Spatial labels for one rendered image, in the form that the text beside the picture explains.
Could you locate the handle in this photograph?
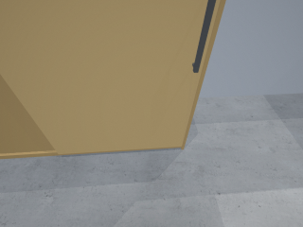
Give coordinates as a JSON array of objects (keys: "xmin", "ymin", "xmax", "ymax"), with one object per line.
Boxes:
[{"xmin": 192, "ymin": 0, "xmax": 216, "ymax": 73}]

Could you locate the wardrobe door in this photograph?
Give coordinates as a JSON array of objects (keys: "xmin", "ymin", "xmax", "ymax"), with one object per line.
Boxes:
[
  {"xmin": 0, "ymin": 75, "xmax": 55, "ymax": 154},
  {"xmin": 0, "ymin": 0, "xmax": 221, "ymax": 154}
]

